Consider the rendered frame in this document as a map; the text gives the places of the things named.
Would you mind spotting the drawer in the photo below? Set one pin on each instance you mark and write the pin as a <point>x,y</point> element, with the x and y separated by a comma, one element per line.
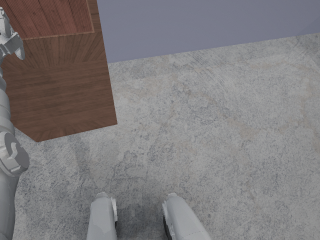
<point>38,18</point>

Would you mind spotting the cabinet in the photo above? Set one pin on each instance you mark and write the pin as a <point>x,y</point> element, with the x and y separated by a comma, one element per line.
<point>63,86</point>

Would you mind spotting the right robot thigh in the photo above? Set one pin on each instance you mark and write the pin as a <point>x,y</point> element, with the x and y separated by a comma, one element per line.
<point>186,224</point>

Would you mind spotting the left robot hand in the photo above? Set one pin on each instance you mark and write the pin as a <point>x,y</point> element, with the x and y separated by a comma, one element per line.
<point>9,39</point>

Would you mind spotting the robot left shin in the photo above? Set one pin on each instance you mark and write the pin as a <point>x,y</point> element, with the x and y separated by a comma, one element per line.
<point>100,195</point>

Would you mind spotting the robot left upper arm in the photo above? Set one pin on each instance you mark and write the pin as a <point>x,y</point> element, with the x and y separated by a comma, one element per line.
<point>13,161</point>

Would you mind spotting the robot left forearm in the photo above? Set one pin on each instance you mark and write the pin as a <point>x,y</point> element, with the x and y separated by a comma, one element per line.
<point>5,111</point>

